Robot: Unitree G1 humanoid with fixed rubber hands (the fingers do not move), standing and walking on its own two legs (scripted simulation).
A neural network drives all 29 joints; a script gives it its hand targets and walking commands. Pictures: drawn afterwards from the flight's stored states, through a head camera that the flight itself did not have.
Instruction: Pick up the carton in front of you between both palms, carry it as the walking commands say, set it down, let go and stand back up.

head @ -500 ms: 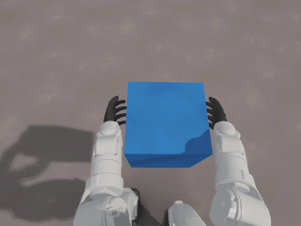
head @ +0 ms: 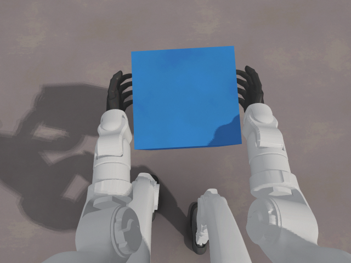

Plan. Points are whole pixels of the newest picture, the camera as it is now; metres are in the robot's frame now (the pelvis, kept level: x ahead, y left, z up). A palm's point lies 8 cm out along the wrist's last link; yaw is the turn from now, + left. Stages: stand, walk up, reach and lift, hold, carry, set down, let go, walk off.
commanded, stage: set down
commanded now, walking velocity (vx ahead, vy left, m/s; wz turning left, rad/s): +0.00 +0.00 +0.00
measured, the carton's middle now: (183, 109) +0.45 +0.03 -0.15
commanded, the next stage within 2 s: none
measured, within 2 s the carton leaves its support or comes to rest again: neither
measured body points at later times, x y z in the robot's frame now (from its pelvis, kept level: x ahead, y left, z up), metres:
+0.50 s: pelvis -0.02 +0.02 -0.12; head +0.29 +0.02 +0.20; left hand +0.46 +0.19 -0.24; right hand +0.50 -0.11 -0.24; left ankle +0.13 +0.14 -0.58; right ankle +0.02 -0.10 -0.58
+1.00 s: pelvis -0.03 +0.01 -0.20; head +0.33 -0.01 +0.06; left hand +0.50 +0.21 -0.35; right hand +0.54 -0.09 -0.38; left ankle +0.13 +0.14 -0.58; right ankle +0.02 -0.10 -0.58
